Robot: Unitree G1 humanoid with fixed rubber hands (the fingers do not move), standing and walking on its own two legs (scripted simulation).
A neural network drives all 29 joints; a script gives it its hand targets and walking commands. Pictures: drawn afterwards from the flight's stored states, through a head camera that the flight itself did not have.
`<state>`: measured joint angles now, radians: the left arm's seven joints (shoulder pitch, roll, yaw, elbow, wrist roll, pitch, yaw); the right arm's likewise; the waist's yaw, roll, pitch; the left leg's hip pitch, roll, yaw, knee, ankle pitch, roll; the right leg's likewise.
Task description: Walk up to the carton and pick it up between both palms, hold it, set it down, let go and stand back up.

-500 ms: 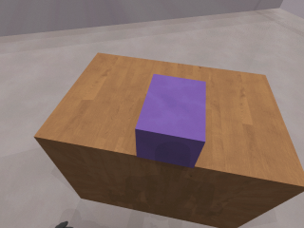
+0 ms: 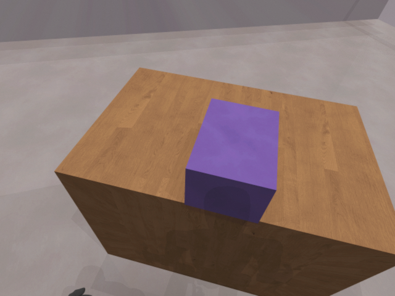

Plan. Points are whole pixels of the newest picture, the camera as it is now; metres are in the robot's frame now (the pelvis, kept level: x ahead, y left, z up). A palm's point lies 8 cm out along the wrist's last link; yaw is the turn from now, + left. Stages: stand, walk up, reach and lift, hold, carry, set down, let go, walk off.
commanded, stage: walk up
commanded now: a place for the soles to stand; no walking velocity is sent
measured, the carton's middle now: (233, 156) +0.49 -0.07 -0.01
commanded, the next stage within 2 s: reach and lift in 0.14 s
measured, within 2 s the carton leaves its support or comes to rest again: neither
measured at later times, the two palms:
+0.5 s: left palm (84, 270) +0.20 +0.24 -0.07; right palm out of the picture +0.18 -0.24 -0.05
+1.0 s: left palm (102, 240) +0.25 +0.21 -0.03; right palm (323, 278) +0.20 -0.23 -0.02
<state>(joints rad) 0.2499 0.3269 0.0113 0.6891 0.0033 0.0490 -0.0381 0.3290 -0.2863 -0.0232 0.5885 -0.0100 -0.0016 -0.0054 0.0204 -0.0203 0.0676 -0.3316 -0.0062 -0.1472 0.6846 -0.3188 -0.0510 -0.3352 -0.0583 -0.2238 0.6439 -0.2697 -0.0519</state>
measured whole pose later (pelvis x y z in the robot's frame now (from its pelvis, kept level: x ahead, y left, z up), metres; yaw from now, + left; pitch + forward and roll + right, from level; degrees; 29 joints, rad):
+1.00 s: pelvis +0.08 +0.03 +0.03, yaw -7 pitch -4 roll -1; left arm 0.34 0.11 -0.03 0.31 0.01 0.02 0.10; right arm 0.25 -0.25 -0.05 0.66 0.11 -0.34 0.08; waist 0.03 -0.01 0.05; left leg 0.01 0.05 0.06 0.35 -0.29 -0.01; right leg -0.03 0.00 -0.04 0.29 -0.18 0.01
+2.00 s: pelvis +0.05 +0.03 +0.03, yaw -8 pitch -4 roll +0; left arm 0.05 0.10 -0.05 0.17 -0.09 0.11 0.14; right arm 0.06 -0.19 -0.03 0.32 0.19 -0.08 -0.03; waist 0.02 -0.02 0.05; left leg -0.01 0.04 0.08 0.31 -0.23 -0.02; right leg -0.10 0.01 0.01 0.33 -0.16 -0.01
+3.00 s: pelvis +0.05 +0.02 +0.03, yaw -9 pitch +5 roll +0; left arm -0.67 0.14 0.10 0.56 -0.07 0.34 0.12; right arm -0.72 -0.33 0.02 0.81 0.32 0.11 -0.05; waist -0.01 0.00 -0.05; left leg -0.20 0.05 0.07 0.33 -0.21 -0.03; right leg -0.27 0.03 0.01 0.31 -0.11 -0.01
